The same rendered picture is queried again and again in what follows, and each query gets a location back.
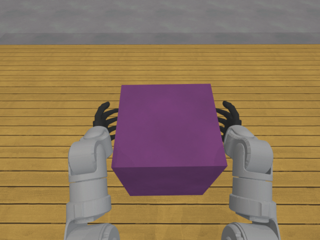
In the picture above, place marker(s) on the robot left upper arm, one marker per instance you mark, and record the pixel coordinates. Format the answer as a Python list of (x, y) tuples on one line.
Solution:
[(102, 231)]

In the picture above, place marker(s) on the left robot hand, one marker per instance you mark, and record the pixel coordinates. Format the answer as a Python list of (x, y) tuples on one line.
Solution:
[(101, 116)]

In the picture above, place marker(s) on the carton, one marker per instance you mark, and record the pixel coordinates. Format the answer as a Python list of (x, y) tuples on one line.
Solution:
[(167, 140)]

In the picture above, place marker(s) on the robot right forearm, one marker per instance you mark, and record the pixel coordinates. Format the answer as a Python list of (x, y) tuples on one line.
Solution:
[(252, 168)]

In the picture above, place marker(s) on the robot right upper arm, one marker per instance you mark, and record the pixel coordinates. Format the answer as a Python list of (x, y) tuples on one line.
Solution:
[(247, 231)]

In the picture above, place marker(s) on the right robot hand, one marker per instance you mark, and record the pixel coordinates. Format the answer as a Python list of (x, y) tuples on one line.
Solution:
[(232, 118)]

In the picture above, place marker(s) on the robot left forearm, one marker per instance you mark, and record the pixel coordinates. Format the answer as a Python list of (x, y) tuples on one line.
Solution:
[(87, 172)]

